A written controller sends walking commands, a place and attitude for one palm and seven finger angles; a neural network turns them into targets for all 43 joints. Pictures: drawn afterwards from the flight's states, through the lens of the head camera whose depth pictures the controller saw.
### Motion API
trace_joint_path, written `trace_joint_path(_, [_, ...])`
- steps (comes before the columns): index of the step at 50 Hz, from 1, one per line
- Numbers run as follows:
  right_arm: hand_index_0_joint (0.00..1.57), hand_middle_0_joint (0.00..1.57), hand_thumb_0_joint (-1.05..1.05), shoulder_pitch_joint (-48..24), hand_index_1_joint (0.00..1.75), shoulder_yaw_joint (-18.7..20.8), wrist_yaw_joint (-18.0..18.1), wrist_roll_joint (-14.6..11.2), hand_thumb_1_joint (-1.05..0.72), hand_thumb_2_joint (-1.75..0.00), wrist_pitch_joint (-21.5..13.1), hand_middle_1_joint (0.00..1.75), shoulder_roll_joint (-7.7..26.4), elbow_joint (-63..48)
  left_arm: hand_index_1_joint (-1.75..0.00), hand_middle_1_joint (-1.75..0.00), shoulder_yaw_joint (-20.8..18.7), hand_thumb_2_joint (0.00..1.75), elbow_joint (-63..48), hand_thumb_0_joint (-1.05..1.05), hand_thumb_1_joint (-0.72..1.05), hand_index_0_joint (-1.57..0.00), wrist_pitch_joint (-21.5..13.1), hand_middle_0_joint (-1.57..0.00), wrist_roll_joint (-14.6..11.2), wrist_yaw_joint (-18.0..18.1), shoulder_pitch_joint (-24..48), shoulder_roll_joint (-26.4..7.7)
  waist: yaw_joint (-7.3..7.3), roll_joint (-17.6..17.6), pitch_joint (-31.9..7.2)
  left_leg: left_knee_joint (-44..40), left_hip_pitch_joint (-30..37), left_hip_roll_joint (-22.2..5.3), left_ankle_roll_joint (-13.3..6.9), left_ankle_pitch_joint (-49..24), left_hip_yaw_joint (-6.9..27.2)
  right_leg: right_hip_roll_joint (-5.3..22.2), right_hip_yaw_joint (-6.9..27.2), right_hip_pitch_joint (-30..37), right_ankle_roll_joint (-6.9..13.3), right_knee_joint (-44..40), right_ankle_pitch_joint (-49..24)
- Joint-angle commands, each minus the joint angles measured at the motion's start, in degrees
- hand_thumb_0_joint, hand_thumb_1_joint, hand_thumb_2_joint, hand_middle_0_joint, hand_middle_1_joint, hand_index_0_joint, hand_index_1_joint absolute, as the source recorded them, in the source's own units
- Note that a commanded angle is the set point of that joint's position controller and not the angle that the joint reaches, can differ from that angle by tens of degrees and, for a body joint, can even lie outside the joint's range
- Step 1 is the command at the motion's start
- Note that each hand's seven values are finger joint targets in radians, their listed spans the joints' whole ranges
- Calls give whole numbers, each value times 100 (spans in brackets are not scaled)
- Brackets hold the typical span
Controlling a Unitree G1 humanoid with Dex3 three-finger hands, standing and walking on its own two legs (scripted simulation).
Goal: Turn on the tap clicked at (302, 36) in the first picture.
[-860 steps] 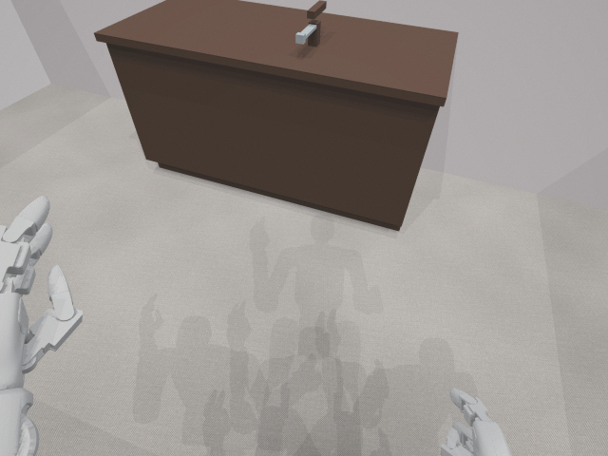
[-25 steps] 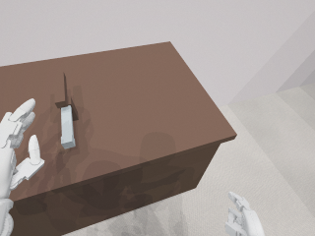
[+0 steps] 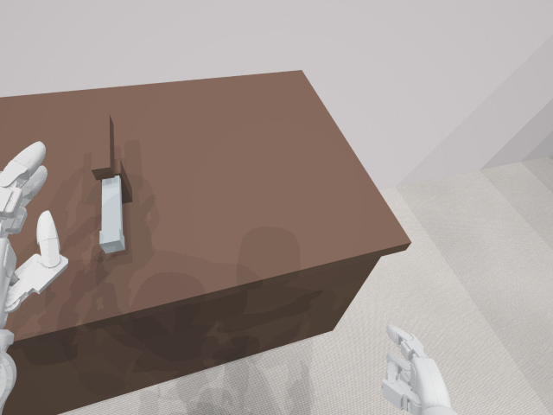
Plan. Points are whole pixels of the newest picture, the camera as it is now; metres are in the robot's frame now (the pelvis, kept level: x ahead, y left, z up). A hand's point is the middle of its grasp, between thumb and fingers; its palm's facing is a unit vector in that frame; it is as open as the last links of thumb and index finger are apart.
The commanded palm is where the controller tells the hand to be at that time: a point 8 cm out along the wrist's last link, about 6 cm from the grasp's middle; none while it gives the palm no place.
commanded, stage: come to a stop and stand still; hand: left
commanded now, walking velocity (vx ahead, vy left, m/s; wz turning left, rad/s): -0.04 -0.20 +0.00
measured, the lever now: (112, 240) +0.34 +0.29 +0.01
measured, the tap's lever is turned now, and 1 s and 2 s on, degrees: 0 0 0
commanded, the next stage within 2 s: look again from close up in 1.02 s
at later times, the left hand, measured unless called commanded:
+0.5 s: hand (69, 267) +0.22 +0.24 +0.16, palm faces +0.36 -0.85 -0.39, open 7.4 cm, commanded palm +0.16 +0.27 +0.18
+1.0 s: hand (44, 260) +0.22 +0.27 +0.16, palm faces +0.38 -0.84 -0.40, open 7.4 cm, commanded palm +0.16 +0.30 +0.18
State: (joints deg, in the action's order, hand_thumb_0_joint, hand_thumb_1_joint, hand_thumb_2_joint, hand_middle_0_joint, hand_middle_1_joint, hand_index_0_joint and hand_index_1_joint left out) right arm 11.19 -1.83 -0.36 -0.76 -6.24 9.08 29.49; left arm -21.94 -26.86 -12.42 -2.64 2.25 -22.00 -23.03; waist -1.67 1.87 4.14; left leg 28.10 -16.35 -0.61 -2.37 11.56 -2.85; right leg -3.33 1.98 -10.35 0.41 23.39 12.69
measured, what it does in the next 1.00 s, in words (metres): stands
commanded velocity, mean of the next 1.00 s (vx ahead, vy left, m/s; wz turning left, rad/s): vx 0.00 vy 0.00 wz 0.00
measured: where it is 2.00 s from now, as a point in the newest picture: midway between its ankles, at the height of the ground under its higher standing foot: outside the picture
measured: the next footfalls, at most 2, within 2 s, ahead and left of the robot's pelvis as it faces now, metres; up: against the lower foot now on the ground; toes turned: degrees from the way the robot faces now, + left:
none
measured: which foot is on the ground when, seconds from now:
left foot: down 0.00-1.00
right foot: down 0.00-1.00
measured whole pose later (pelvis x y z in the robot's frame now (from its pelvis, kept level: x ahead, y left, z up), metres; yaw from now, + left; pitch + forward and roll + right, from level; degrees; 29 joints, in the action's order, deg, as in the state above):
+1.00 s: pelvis +0.01 +0.02 +0.00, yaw +1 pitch +0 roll -1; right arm 11.8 -2.0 1.8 -1.1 -5.9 10.7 32.2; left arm -19.7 -25.9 -10.9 -1.9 5.0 -23.4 -21.4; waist -1.9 0.7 3.3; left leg 24.1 -13.6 2.1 -3.9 10.3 -2.9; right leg -0.7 1.8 -8.2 -0.9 21.5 12.8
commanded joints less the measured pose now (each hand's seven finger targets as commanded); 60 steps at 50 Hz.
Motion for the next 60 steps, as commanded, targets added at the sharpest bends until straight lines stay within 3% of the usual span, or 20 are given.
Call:
trace_joint_path(1, [20,20,0,-276,30,383,92,0,-90,-90,-276,30,884,-820,-30,-30,-592,90,-1234,0,90,-20,-328,-20,-126,41,352,-907,41,-861,-1200,-408,1045,-974,86,-1219,612,369,-134,-319,-35,-189,-725])
trace_joint_path(4, [20,20,0,-259,30,445,128,-27,-90,-90,-266,30,895,-856,-30,-30,-652,90,-1139,0,90,-20,-306,-20,-158,32,314,-970,32,-619,-1018,-342,764,-873,81,-150,566,442,144,-355,17,-350,-649])
trace_joint_path(9, [20,20,0,-368,30,387,170,-76,-90,-90,-254,30,860,-773,-30,-30,-519,90,-1038,0,90,-20,-284,-20,-159,144,263,-859,41,-474,-1021,-27,719,-399,72,629,369,675,671,-537,83,-750,-341])
trace_joint_path(14, [20,20,0,-446,30,353,250,-75,-90,-90,-229,30,872,-666,-30,-30,-522,90,-997,0,90,-20,-239,-20,-131,271,118,-905,52,-117,-940,160,750,-249,25,300,411,895,916,-653,87,-946,-355])
trace_joint_path(20, [20,20,0,-586,30,303,312,-94,-90,-90,-252,30,894,-576,-30,-30,-585,90,-1053,0,90,-20,-238,-20,-75,336,221,-1046,18,-448,-993,-338,951,-370,-19,-496,506,706,491,-307,40,-576,-1174])
trace_joint_path(23, [20,20,0,-449,30,309,314,-62,-90,-90,-255,30,925,-571,-30,-30,-381,90,-931,0,90,-20,-244,-20,-77,306,224,-811,34,-410,-1030,-504,985,-450,-44,-590,582,624,379,-195,48,-500,-1164])
trace_joint_path(25, [20,20,0,-503,30,289,300,-93,-90,-90,-267,30,897,-565,-30,-30,-471,90,-971,0,90,-20,-236,-20,-53,311,182,-937,14,-471,-1041,-583,1043,-461,-25,-705,577,613,300,-160,65,-473,-1165])
trace_joint_path(26, [20,20,0,-434,30,290,302,-55,-90,-90,-257,30,941,-558,-30,-30,-319,90,-889,0,90,-20,-245,-20,-55,292,198,-765,47,-422,-1002,-657,982,-482,-24,-653,617,580,239,-157,69,-460,-1075])
trace_joint_path(30, [20,20,0,-493,30,274,297,-79,-90,-90,-255,30,897,-595,-30,-30,-454,90,-872,0,90,-20,-223,-20,-25,306,159,-918,23,-564,-888,-815,922,-518,1,-307,640,590,249,-188,89,-539,-786])
trace_joint_path(33, [20,20,0,-387,30,282,299,-41,-90,-90,-247,30,928,-590,-30,-30,-332,90,-875,0,90,-20,-241,-20,-16,294,304,-773,47,-482,-891,-908,838,-563,1,-87,708,549,192,-138,94,-522,-659])
trace_joint_path(35, [20,20,0,-476,30,264,295,-65,-90,-90,-267,30,898,-611,-30,-30,-454,90,-1036,0,90,-20,-249,-20,6,312,356,-937,28,-658,-950,-949,940,-570,36,-200,707,552,152,-117,101,-459,-682])
trace_joint_path(50, [20,20,0,-424,30,301,271,-67,-90,-90,-286,30,917,-604,-30,-30,-482,90,-1186,0,90,-20,-212,-20,40,376,195,-920,30,-810,-1031,-982,1017,-621,206,-603,793,526,-44,26,106,-313,-702])
trace_joint_path(51, [20,20,0,-365,30,292,271,-36,-90,-90,-261,30,940,-575,-30,-30,-328,90,-1063,0,90,-20,-219,-20,16,356,167,-729,45,-706,-985,-1012,912,-614,186,-475,815,496,-79,24,95,-319,-641])
trace_joint_path(52, [20,20,0,-375,30,324,271,-62,-90,-90,-269,30,921,-625,-30,-30,-405,90,-1118,0,90,-20,-208,-20,20,372,194,-820,45,-698,-1000,-1006,921,-646,177,-401,824,548,-36,60,105,-353,-638])
trace_joint_path(53, [20,20,0,12,30,355,195,370,-90,-90,-518,30,1179,-511,-30,-30,-3702,90,-2510,0,90,-20,-809,-20,889,391,6038,-5333,-64,238,-222,-63,-181,-670,-48,-746,592,834,329,-777,111,-500,-663])
trace_joint_path(54, [20,20,0,-430,30,121,225,124,-90,-90,-503,30,501,-171,-30,-30,-1371,90,933,0,90,-20,-582,-20,283,160,2656,-1682,87,100,-1293,-350,924,-315,14,-1220,710,821,378,-744,296,-227,-405])
trace_joint_path(55, [20,20,0,-183,30,540,108,-72,-90,-90,-536,30,887,-469,-30,-30,-777,90,781,0,90,-20,-425,-20,66,134,1231,-722,-114,-1225,-1808,-442,1742,-338,223,-1685,454,528,287,-370,381,190,-843])
trace_joint_path(56, [20,20,0,-57,30,538,66,-73,-90,-90,-565,30,955,-613,-30,-30,-384,90,13,0,90,-20,-504,-20,56,62,1288,-649,-35,-1448,-1869,-382,1507,-549,165,-1668,494,575,234,-258,271,308,-647])
trace_joint_path(57, [20,20,0,-126,30,535,-13,-85,-90,-90,-568,30,978,-635,-30,-30,-399,90,-428,0,90,-20,-524,-20,10,77,825,-716,-69,-1323,-1708,-439,1317,-594,104,-1644,615,553,253,-137,193,298,-618])
trace_joint_path(60, [20,20,0,-414,30,443,-99,-140,-90,-90,-551,30,931,-656,-30,-30,-242,90,-836,0,90,-20,-479,-20,-27,184,-148,-563,-106,-324,-1229,-539,789,-500,77,-829,513,571,226,-9,111,-10,-791])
